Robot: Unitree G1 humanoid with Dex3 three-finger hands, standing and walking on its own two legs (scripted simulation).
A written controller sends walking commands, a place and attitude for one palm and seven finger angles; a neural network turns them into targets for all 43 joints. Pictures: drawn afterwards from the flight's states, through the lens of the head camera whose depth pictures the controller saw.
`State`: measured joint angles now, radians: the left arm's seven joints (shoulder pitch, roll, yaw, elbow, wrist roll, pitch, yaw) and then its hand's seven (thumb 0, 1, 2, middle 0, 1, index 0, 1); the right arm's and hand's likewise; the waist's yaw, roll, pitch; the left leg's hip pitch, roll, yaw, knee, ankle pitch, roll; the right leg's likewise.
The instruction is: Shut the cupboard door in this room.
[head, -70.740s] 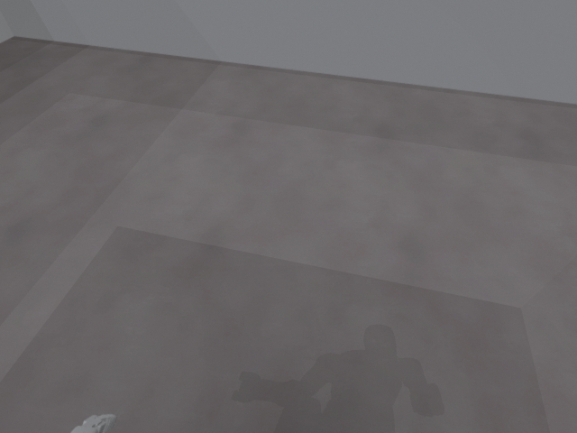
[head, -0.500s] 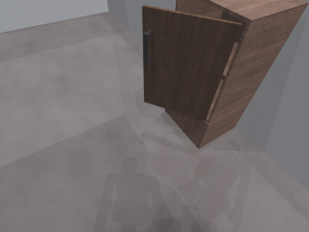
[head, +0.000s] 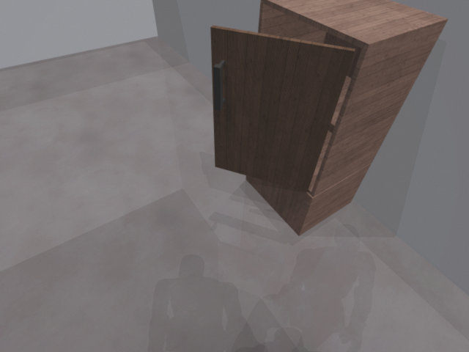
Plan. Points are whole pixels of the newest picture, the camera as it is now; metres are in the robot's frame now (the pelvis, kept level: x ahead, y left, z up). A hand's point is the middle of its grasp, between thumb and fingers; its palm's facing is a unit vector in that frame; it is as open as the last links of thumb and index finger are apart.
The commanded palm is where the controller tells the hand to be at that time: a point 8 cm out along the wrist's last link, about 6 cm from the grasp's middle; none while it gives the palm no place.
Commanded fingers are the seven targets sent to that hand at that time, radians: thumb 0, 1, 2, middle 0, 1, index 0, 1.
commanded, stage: look to check the result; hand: left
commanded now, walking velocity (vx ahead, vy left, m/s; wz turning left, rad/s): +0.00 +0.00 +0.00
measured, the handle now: (220, 85) +0.91 +0.09 -0.01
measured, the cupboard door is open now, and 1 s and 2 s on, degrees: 36 36 36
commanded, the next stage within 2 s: walk to a spot facing it in 0.58 s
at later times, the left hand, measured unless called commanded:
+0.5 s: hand out of the picture -0.02 +0.16 -0.18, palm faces +0.02 -0.98 -0.18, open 7.4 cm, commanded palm none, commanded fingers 0.00 0.90 0.90 -0.20 -0.30 -0.20 -0.30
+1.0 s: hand out of the picture +0.01 +0.18 -0.19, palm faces +0.16 -0.96 -0.22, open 7.4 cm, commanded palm none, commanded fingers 0.00 0.90 0.90 -0.20 -0.30 -0.20 -0.30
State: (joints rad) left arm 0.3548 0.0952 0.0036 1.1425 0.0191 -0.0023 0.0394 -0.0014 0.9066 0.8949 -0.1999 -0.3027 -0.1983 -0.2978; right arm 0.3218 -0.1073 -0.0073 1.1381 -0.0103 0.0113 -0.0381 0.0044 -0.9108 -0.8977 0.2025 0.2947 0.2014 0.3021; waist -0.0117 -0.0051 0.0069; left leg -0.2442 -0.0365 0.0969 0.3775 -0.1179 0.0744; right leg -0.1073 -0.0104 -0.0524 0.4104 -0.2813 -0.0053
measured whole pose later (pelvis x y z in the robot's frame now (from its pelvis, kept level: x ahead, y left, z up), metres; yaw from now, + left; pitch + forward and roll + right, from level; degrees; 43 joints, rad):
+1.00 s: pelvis +0.02 -0.01 -0.02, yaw +7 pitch +0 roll -1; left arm 0.26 0.16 0.06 1.04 0.03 0.03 0.04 0.00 0.90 0.89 -0.20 -0.30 -0.20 -0.30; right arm 0.28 -0.15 -0.04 1.07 -0.02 0.06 -0.01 0.00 -0.91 -0.90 0.20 0.29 0.20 0.30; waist -0.02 0.01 0.08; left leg -0.39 -0.04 0.03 0.69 -0.29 0.03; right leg -0.14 -0.03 -0.18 0.55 -0.40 -0.02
